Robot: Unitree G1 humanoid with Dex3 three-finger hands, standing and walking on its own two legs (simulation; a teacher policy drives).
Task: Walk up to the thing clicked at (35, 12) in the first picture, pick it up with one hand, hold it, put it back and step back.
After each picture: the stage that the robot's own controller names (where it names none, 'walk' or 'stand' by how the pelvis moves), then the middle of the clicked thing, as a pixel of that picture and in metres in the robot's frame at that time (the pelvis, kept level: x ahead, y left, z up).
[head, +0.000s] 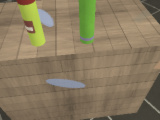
stand; (31, 20) +0.63 +0.28 +0.11
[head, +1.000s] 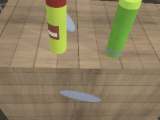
walk; (57, 24) +0.54 +0.15 +0.13
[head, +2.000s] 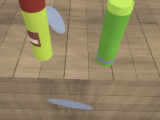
stand; (38, 29) +0.47 +0.21 +0.13
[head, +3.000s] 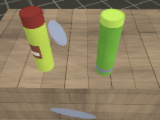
stand; (39, 43) +0.47 +0.21 +0.11
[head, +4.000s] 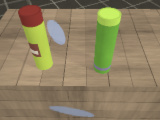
stand; (38, 41) +0.48 +0.21 +0.11
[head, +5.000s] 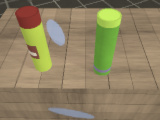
stand; (36, 43) +0.47 +0.21 +0.11
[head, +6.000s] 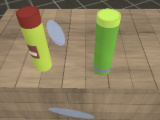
stand; (37, 43) +0.47 +0.22 +0.11
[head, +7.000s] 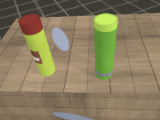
rise first; (39, 48) +0.46 +0.24 +0.11
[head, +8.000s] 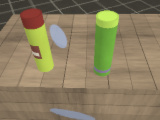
go down; (39, 43) +0.48 +0.22 +0.12
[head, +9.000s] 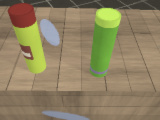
go down; (30, 43) +0.46 +0.22 +0.12
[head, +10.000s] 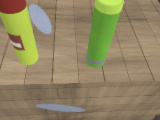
close in; (20, 31) +0.46 +0.22 +0.14
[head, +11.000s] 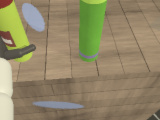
close; (10, 28) +0.47 +0.24 +0.16
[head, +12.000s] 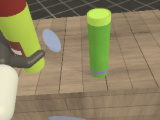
lift; (21, 35) +0.34 +0.18 +0.28
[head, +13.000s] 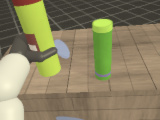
lift; (38, 34) +0.35 +0.16 +0.29
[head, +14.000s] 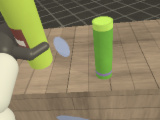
hold; (26, 26) +0.31 +0.16 +0.33
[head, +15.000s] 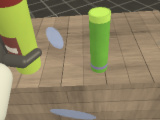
hold; (17, 32) +0.31 +0.18 +0.30
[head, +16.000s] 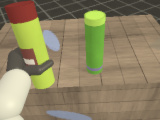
crouch; (33, 48) +0.36 +0.18 +0.22
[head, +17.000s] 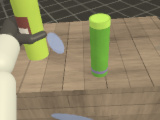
crouch; (28, 19) +0.42 +0.19 +0.29
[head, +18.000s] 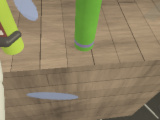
lower; out of the picture +0.49 +0.24 +0.17
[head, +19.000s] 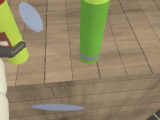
lower; (4, 29) +0.46 +0.24 +0.16
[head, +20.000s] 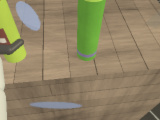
lower; (2, 26) +0.47 +0.24 +0.16
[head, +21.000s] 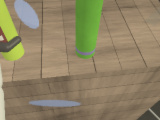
lower; out of the picture +0.48 +0.25 +0.17
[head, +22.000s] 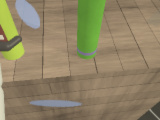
loosen; (0, 22) +0.48 +0.25 +0.16
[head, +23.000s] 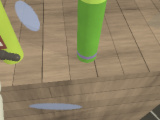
withdraw; out of the picture +0.46 +0.25 +0.16
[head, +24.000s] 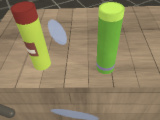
sink last; (34, 40) +0.46 +0.24 +0.14
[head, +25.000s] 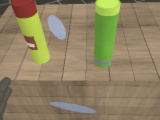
stand; (33, 34) +0.48 +0.25 +0.14
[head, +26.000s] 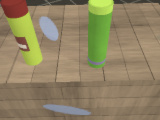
stand; (25, 35) +0.48 +0.25 +0.15
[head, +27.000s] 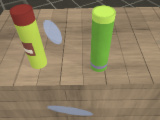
stand; (31, 40) +0.49 +0.24 +0.11
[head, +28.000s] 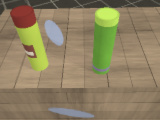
stand; (32, 42) +0.47 +0.23 +0.11
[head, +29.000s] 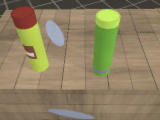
stand; (33, 43) +0.47 +0.23 +0.11
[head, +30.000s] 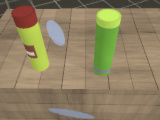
stand; (33, 42) +0.47 +0.23 +0.11
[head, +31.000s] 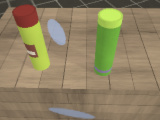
stand; (34, 41) +0.47 +0.22 +0.11
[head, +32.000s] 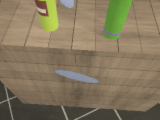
walk; out of the picture +0.59 +0.19 +0.12
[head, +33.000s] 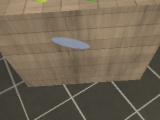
walk; out of the picture +0.81 +0.28 +0.14
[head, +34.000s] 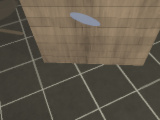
stand; out of the picture +1.11 +0.20 +0.14
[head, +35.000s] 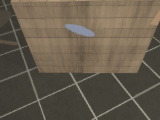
stand; out of the picture +1.08 +0.22 +0.12
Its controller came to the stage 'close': yes
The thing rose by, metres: 0.23
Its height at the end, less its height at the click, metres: +0.00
